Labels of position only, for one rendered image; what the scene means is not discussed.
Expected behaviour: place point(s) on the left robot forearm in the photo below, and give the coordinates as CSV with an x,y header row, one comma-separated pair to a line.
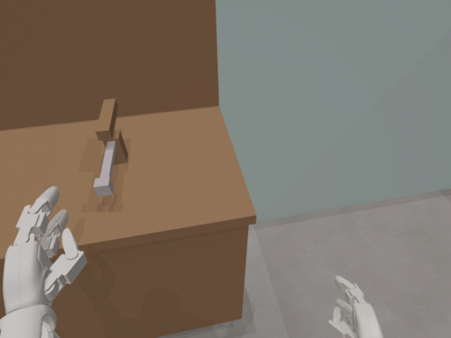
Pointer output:
x,y
36,321

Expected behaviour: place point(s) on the robot left hand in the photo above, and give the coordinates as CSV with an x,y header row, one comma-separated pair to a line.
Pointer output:
x,y
27,262

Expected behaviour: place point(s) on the robot right hand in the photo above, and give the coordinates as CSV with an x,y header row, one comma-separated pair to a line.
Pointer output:
x,y
362,321

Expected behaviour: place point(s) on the counter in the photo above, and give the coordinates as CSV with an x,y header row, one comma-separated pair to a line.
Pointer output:
x,y
166,253

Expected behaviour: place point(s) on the tap lever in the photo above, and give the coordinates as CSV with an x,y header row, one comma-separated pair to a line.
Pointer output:
x,y
103,186

